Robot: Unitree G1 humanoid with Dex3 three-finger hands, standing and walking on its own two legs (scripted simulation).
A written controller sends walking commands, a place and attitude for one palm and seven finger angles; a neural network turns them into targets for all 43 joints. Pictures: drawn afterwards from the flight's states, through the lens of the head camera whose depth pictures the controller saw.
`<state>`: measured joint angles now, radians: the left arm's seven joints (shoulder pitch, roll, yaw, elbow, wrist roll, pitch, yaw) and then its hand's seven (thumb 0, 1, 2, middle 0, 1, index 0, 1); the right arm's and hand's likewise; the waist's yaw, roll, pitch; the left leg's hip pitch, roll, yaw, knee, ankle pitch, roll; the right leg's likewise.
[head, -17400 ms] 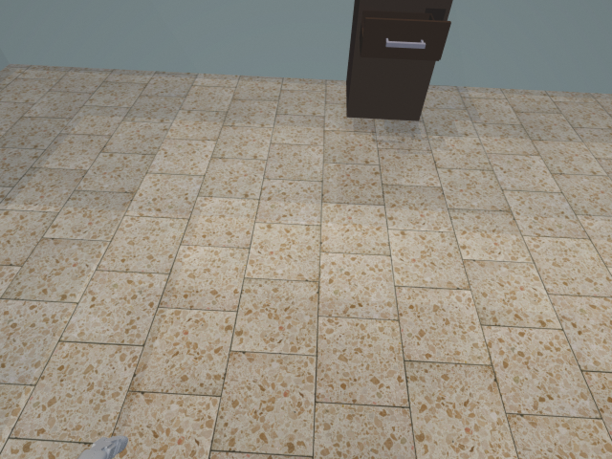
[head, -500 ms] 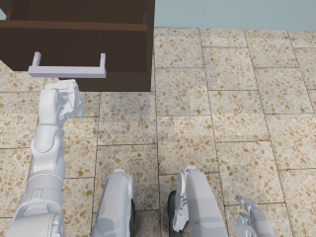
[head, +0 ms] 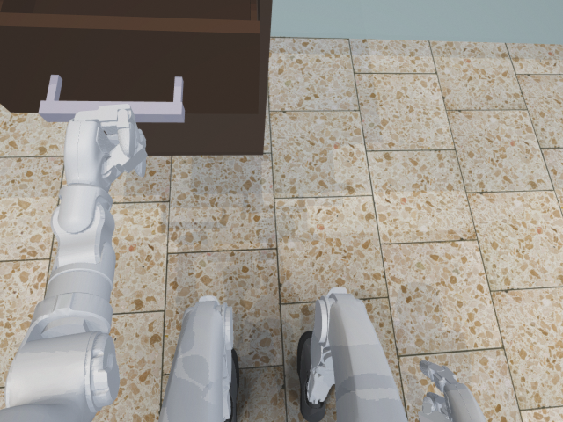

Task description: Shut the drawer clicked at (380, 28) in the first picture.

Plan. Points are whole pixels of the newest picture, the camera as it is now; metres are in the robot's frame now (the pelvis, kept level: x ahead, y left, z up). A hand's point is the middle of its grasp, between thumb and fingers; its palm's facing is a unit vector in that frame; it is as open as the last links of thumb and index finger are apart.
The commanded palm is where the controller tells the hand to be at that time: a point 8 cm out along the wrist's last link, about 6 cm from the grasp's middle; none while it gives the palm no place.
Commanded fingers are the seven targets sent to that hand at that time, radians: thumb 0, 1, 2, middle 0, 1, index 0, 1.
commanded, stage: push the drawer shut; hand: left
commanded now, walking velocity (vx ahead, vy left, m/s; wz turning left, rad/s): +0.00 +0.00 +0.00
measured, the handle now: (116, 98) +0.54 +0.22 +0.00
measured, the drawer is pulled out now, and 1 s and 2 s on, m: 0.15 0.03 0.00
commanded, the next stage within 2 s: pull the fist back off the drawer in 1.40 s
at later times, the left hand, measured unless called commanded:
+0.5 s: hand (147, 105) +0.53 +0.18 +0.00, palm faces +0.03 -1.00 -0.06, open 2.9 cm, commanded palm +0.53 +0.20 +0.00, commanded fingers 0.00 0.90 0.90 -1.40 -1.60 -1.40 -1.60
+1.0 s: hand (145, 71) +0.59 +0.19 +0.00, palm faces +0.02 -1.00 -0.04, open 2.9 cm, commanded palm +0.59 +0.19 +0.00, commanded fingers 0.00 0.90 0.90 -1.40 -1.60 -1.40 -1.60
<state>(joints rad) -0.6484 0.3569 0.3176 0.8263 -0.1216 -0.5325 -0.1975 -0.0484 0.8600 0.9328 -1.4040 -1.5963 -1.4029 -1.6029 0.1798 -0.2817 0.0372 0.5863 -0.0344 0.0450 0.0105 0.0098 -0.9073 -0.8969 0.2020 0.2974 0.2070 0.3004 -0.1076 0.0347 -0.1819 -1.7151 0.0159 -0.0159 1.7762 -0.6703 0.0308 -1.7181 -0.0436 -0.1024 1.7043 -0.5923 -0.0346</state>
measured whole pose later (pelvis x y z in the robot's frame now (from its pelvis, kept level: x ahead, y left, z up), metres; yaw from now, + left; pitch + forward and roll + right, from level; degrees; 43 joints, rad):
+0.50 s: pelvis -0.01 -0.01 -0.02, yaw -1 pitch +36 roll -5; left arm -0.99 0.53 0.40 1.12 -0.04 -0.52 -0.19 -0.04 0.86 0.97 -1.40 -1.60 -1.40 -1.60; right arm 0.22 -0.29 0.07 0.61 -0.06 0.08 0.01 0.01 -0.91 -0.90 0.20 0.30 0.21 0.30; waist -0.19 0.03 -0.15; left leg -1.81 0.02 -0.04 1.82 -0.64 0.02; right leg -1.81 -0.04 -0.13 1.73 -0.56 -0.05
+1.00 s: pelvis -0.01 +0.01 -0.02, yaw -3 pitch +39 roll -7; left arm -1.16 0.65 0.44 1.16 0.02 -0.42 -0.19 -0.04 0.81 0.93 -1.40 -1.60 -1.40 -1.60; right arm 0.27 -0.27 0.11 0.58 -0.07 0.14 0.03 0.01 -0.91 -0.90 0.20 0.30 0.21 0.30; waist -0.26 0.04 -0.12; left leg -1.87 0.03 -0.05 1.85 -0.66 0.05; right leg -1.85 -0.03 -0.13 1.73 -0.56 -0.02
